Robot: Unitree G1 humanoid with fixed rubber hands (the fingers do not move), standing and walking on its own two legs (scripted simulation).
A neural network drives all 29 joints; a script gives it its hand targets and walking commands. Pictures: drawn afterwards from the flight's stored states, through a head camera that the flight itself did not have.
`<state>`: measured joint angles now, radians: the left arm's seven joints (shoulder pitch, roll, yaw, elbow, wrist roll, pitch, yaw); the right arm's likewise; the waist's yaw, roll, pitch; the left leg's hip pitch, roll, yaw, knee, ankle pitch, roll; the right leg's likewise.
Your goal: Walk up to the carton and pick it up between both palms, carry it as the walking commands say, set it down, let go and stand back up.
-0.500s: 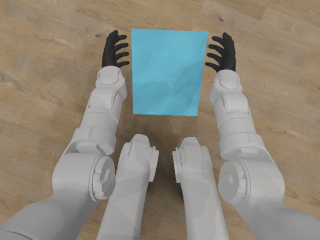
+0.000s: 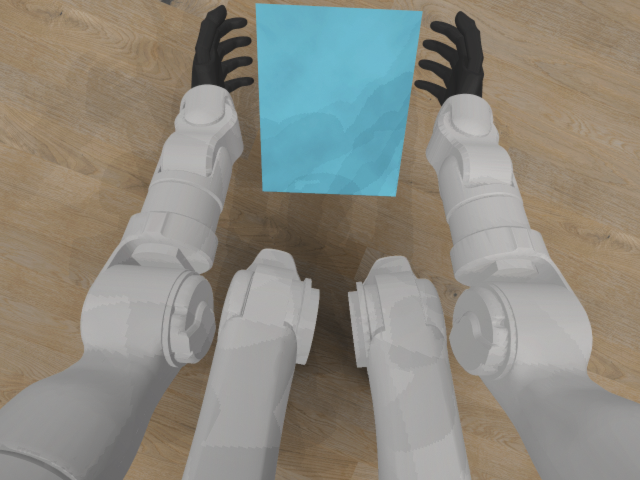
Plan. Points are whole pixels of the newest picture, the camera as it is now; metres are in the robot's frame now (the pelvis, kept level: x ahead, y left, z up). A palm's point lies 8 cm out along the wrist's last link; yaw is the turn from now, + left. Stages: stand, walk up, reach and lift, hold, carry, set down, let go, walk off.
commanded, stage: set down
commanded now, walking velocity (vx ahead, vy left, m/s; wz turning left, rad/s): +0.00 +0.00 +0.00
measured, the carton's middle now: (332, 100) +0.52 +0.01 -0.27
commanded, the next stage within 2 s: none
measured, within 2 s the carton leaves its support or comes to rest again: neither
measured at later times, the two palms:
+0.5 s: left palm (214, 73) +0.52 +0.14 -0.16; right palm (458, 82) +0.52 -0.13 -0.16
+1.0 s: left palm (214, 66) +0.53 +0.15 -0.17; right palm (458, 75) +0.53 -0.13 -0.17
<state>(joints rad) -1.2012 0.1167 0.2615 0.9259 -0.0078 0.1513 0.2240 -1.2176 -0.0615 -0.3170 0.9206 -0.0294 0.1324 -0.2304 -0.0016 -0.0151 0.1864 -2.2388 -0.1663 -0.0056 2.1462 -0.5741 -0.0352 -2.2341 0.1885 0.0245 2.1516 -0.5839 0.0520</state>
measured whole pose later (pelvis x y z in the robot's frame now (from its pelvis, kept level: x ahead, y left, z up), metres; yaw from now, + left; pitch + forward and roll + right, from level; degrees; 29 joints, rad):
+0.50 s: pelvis +0.01 +0.00 -0.01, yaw +0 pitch +36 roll +1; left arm -1.29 0.14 0.34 1.02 0.07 0.14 0.12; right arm -1.29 -0.08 -0.39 0.98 -0.12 0.13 -0.14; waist 0.00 -0.02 0.23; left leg -2.23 -0.15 0.01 2.21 -0.61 -0.03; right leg -2.23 0.17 0.00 2.22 -0.62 0.03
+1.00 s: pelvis +0.01 +0.00 -0.02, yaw +0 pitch +38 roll +1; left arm -1.30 0.14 0.39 1.01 0.11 0.11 0.07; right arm -1.29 -0.08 -0.44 0.96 -0.18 0.11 -0.09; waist 0.00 -0.02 0.23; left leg -2.25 -0.13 0.01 2.23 -0.64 -0.02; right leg -2.25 0.14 -0.01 2.23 -0.64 0.01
